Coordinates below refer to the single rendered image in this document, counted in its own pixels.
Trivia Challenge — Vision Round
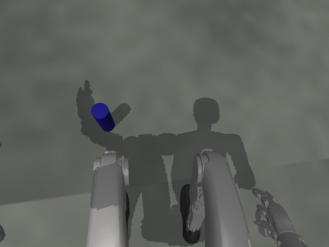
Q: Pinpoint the right robot foot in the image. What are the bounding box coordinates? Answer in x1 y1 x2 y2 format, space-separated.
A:
180 184 200 244

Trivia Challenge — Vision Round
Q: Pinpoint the right robot arm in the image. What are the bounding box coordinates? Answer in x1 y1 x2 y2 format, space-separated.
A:
277 232 308 247

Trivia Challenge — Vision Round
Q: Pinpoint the right robot hand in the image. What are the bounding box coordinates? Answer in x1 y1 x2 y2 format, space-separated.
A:
252 188 296 241

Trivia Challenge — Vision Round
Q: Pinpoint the can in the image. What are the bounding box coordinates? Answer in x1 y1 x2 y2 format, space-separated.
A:
91 103 115 132

